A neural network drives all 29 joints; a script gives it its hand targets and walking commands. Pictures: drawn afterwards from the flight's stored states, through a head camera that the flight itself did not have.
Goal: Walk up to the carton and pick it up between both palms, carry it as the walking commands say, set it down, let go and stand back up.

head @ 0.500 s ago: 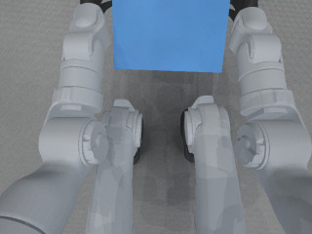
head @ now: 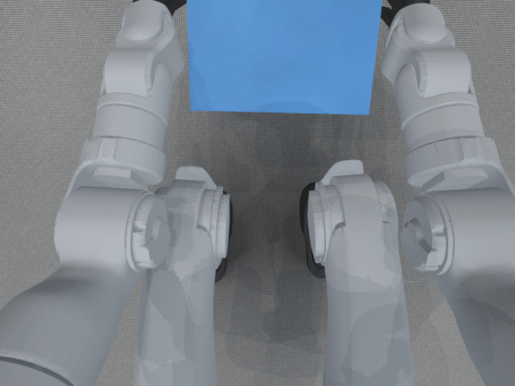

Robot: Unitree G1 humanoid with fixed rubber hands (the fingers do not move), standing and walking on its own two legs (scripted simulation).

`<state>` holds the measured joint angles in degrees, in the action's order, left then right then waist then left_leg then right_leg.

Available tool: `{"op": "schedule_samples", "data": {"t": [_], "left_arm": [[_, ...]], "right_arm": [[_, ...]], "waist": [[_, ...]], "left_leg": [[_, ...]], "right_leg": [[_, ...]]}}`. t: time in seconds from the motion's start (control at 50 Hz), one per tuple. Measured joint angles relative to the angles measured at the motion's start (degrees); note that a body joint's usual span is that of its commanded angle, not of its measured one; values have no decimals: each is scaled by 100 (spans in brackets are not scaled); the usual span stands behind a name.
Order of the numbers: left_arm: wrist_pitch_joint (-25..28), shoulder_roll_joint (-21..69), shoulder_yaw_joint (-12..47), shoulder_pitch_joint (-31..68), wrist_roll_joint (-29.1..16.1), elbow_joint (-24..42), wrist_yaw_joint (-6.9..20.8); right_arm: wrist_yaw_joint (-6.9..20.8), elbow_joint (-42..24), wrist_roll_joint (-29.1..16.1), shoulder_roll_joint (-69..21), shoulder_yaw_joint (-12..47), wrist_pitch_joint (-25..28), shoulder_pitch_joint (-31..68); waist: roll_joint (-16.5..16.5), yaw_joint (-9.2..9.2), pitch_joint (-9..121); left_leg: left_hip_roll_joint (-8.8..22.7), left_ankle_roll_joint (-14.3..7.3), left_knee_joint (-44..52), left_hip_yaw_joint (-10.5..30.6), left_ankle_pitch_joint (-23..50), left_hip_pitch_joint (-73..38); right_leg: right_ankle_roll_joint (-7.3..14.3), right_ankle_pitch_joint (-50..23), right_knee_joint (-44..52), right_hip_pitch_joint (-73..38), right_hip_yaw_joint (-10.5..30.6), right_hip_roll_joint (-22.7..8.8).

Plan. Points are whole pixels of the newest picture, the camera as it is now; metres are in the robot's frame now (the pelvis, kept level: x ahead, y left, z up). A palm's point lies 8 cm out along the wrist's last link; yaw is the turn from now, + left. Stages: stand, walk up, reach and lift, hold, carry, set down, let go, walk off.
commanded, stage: set down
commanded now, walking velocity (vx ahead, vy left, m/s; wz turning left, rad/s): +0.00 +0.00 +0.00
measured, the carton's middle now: (276, 23) +0.53 -0.03 -0.23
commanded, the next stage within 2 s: none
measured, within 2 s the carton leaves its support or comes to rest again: rests again in 0.66 s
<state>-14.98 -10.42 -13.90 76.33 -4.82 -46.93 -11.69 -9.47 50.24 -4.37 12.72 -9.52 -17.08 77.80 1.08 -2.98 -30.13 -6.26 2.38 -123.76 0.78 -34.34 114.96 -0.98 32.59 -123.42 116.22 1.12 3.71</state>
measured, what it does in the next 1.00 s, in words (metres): stands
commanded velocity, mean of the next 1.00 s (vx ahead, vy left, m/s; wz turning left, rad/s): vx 0.00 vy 0.00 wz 0.00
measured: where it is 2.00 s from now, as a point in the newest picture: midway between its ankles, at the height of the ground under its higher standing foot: (266, 248)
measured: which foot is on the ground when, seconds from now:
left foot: down 0.00-1.00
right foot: down 0.00-1.00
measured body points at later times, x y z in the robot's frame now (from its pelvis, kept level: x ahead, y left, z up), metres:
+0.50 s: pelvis +0.00 +0.00 -0.03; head +0.36 -0.02 +0.23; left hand +0.56 +0.11 -0.19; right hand +0.53 -0.18 -0.20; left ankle +0.12 +0.12 -0.36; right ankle +0.13 -0.12 -0.36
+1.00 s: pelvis +0.00 +0.01 -0.04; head +0.36 -0.02 +0.22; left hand +0.57 +0.12 -0.20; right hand +0.54 -0.17 -0.21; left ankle +0.12 +0.12 -0.36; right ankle +0.13 -0.12 -0.36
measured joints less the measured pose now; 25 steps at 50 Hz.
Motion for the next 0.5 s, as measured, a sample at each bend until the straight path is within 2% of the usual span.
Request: {"op": "schedule_samples", "data": {"t": [0.12,0.26,0.5], "left_arm": [[66,-125,216,333,-127,-418,-22],[122,-243,508,577,-297,-812,-65],[140,-190,353,714,-234,-1028,-57]], "right_arm": [[-15,236,-115,122,143,140,71],[-48,428,-301,285,452,99,184],[17,572,-231,313,422,98,243]], "waist": [[87,43,3],[163,-22,-1],[122,-3,9]], "left_leg": [[-48,-4,-191,-9,-12,255],[-81,-44,-427,-55,-71,463],[-98,-17,-542,-40,-39,532]], "right_leg": [[-15,48,-192,222,-7,-35],[-63,143,-428,396,21,-50],[-65,101,-537,467,8,-33]]}}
